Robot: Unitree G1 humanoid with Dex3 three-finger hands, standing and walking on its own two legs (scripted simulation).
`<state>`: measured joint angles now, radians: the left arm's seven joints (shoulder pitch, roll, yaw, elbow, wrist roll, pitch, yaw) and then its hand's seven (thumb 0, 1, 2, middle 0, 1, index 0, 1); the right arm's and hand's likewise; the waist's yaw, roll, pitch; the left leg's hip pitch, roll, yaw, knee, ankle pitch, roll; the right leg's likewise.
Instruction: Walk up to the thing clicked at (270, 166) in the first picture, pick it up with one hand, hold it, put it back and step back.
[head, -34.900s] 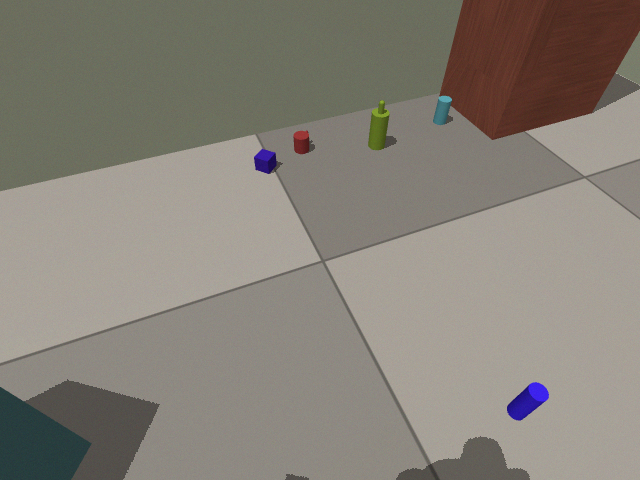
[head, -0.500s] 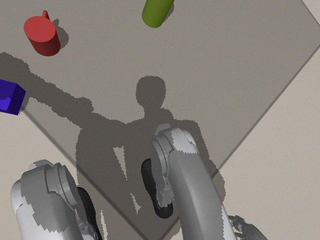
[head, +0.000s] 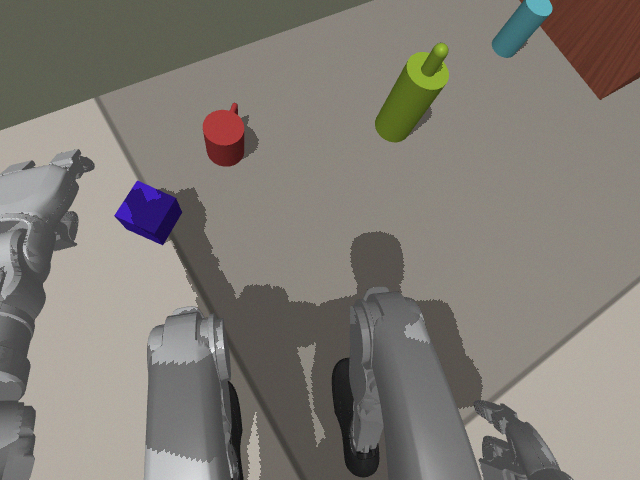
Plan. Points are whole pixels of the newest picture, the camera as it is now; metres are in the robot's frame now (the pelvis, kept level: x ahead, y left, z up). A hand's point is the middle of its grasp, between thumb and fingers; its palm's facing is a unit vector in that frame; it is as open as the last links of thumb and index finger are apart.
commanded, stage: home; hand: left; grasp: from above
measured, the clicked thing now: (150, 214) +0.53 +0.26 -0.36
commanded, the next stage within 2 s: none
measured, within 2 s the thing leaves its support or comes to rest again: neither
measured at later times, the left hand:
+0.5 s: hand (41, 339) +0.28 +0.22 +0.09, palm faces -0.09 -0.88 -0.46, open 7.2 cm
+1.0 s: hand out of the picture +0.23 +0.19 +0.27, palm faces +0.20 -0.96 -0.21, open 7.6 cm
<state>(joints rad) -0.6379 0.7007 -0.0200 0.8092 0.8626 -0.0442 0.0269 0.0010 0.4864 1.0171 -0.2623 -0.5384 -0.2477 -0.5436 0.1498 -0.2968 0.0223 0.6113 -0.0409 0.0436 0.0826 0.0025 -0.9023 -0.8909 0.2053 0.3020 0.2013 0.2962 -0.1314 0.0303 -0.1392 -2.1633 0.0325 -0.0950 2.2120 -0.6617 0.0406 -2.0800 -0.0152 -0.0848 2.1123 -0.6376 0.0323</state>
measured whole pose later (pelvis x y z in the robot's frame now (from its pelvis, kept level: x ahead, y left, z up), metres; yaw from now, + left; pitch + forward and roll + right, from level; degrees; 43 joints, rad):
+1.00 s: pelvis +0.09 -0.01 +0.32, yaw +8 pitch +12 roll -3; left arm 0.49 0.21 0.03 -0.11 -0.07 0.45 0.05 0.01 0.87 0.88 -0.20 -0.30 -0.20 -0.29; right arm 0.31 -0.22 0.04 0.52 0.03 -0.18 -0.19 0.01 -0.91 -0.89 0.21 0.30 0.20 0.30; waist -0.05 0.06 -0.19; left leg -0.73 0.04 -0.05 1.01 -0.49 -0.01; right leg -0.67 0.00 -0.08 0.95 -0.47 0.00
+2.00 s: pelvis +0.09 +0.00 +0.32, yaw +8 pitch +10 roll -3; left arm 0.49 0.23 0.03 -0.12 -0.06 0.45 0.02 0.01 0.90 0.89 -0.20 -0.30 -0.20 -0.29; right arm 0.29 -0.22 0.04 0.54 0.01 -0.23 -0.18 0.01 -0.90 -0.89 0.21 0.30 0.20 0.30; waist -0.03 0.04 -0.15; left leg -0.69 0.03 -0.04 1.01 -0.49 0.00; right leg -0.64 -0.01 -0.07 0.94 -0.48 0.01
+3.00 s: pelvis +0.10 +0.00 +0.32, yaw +8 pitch +11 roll -3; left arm 0.50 0.23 0.02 -0.14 -0.06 0.46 0.02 0.01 0.90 0.90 -0.20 -0.30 -0.20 -0.30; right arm 0.29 -0.23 0.03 0.53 0.02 -0.22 -0.18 0.01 -0.91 -0.89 0.21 0.30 0.20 0.30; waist -0.04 0.04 -0.16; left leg -0.70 0.03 -0.05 1.02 -0.51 0.00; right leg -0.64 -0.01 -0.07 0.95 -0.49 0.01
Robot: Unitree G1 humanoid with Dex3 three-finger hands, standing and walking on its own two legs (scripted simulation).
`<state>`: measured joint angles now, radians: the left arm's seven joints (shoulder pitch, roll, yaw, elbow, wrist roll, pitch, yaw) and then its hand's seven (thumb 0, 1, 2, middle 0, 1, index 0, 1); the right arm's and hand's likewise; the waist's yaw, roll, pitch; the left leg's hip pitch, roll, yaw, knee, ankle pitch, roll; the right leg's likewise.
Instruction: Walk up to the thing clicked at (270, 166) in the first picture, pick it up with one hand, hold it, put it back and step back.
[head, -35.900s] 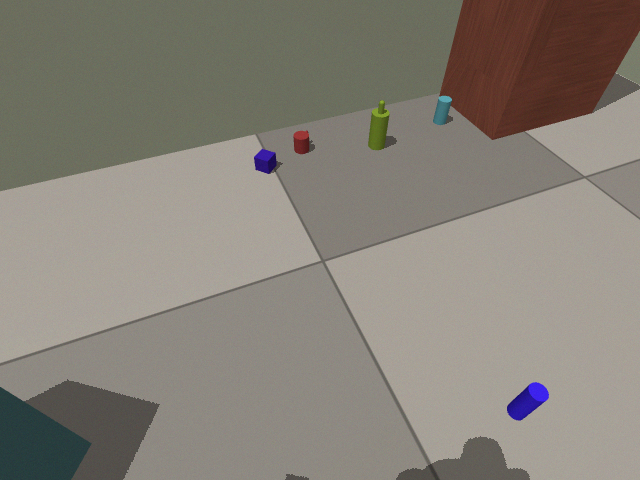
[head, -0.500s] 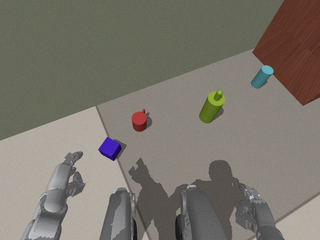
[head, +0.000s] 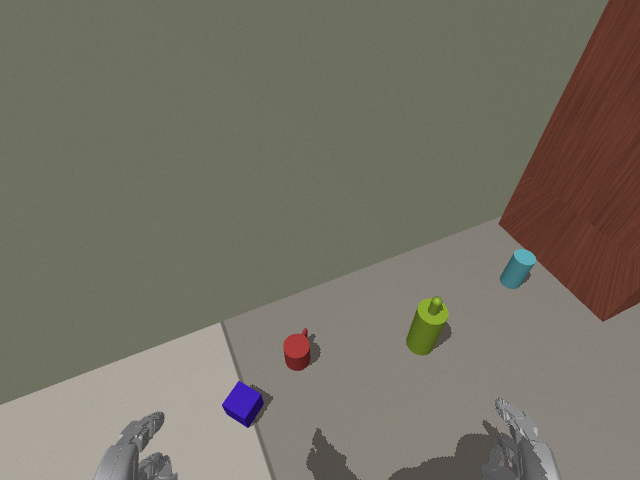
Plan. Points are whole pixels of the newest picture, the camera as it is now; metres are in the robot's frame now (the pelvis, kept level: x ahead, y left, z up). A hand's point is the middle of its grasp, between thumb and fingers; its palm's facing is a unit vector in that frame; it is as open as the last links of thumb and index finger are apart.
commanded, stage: home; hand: left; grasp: from above
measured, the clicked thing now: (243, 404) +0.47 +0.21 -0.68
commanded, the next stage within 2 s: stand in 2.00 s
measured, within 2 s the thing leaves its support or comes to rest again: neither
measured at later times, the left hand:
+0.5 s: hand out of the picture +0.16 +0.19 -0.05, palm faces +0.05 -0.98 -0.20, open 8.2 cm
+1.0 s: hand out of the picture +0.16 +0.18 -0.05, palm faces +0.04 -0.98 -0.20, open 7.4 cm
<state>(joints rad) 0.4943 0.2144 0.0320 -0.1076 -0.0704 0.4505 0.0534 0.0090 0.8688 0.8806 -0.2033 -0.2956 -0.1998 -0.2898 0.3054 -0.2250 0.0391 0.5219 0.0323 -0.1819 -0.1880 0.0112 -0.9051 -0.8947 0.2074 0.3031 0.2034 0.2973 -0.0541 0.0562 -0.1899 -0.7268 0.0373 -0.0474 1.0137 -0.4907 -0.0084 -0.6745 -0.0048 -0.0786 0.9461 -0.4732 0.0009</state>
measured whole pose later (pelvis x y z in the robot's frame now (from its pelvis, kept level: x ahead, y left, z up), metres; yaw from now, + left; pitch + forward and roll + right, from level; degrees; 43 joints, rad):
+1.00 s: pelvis +0.00 +0.00 +0.00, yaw +0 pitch +10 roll -3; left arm 0.49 0.23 0.03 -0.12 -0.06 0.45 0.02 0.01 0.90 0.89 -0.20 -0.30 -0.20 -0.29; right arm 0.29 -0.22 0.04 0.54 0.01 -0.23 -0.18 0.01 -0.90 -0.89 0.21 0.30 0.20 0.30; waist -0.03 0.04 -0.15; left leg -0.69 0.03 -0.04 1.01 -0.49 0.00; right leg -0.64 -0.01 -0.07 0.94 -0.48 0.01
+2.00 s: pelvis +0.01 +0.00 +0.00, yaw +0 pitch +11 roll -3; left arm 0.50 0.23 0.02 -0.14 -0.06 0.46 0.02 0.01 0.90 0.90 -0.20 -0.30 -0.20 -0.30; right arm 0.29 -0.23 0.03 0.53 0.02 -0.22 -0.18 0.01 -0.91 -0.89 0.21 0.30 0.20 0.30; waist -0.04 0.04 -0.16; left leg -0.70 0.03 -0.05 1.02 -0.51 0.00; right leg -0.64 -0.01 -0.07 0.95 -0.49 0.01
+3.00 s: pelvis -0.01 +0.01 +0.07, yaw -1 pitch -4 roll +0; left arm 0.16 0.29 0.03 1.12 0.03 0.00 0.03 0.00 0.90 0.90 -0.21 -0.30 -0.20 -0.30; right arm 0.15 -0.30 -0.03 1.11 -0.02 0.00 -0.02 0.01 -0.91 -0.89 0.21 0.30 0.20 0.30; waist 0.02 0.01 0.06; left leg -0.12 0.00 0.01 0.37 -0.19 0.00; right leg -0.12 -0.04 -0.03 0.38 -0.20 0.02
